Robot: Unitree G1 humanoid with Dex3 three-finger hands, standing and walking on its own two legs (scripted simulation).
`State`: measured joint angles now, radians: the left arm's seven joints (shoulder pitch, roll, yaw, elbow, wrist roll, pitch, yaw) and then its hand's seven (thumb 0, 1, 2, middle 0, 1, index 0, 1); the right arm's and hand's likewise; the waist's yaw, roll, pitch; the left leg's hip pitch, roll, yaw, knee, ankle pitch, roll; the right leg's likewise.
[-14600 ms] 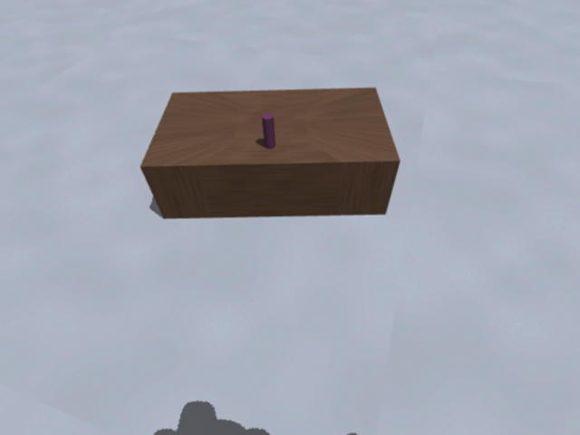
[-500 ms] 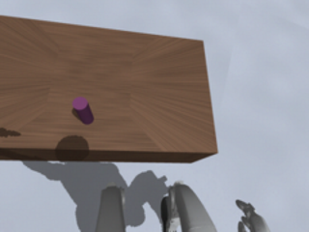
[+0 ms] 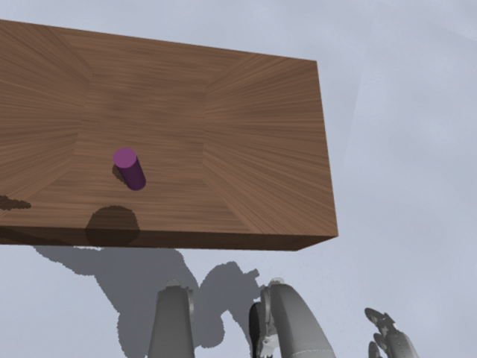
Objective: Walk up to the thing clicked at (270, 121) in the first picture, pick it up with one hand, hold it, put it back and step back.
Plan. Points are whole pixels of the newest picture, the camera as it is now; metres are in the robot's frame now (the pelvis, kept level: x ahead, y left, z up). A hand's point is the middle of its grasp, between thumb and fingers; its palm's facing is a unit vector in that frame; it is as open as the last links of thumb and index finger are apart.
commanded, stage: go down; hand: left
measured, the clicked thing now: (131, 171) +0.49 +0.22 -0.24
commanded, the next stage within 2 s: approach in 0.22 s
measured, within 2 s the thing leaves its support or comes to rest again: neither
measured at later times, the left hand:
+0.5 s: hand out of the picture +0.40 +0.42 +0.04, palm faces +0.22 -0.98 +0.02, open 17.3 cm
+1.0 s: hand (84, 182) +0.45 +0.30 -0.18, palm faces +0.10 -0.99 +0.06, open 17.6 cm
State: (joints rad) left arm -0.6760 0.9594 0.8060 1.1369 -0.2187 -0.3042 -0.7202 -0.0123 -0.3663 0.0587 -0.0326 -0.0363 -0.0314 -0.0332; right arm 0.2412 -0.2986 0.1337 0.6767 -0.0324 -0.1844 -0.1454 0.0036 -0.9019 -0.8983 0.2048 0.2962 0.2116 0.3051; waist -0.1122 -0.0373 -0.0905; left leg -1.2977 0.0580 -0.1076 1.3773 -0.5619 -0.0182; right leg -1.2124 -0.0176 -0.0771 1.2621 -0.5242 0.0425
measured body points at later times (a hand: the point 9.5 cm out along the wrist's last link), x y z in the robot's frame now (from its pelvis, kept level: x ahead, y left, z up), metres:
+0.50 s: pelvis +0.00 +0.00 +0.00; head +0.18 +0.07 +0.40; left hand +0.38 +0.47 +0.04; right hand +0.09 -0.26 -0.10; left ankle +0.03 +0.12 -0.60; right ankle +0.04 -0.16 -0.60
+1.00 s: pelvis -0.04 -0.01 -0.17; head +0.18 +0.05 +0.22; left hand +0.43 +0.35 -0.18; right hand +0.05 -0.27 -0.28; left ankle +0.03 +0.12 -0.60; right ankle +0.03 -0.16 -0.60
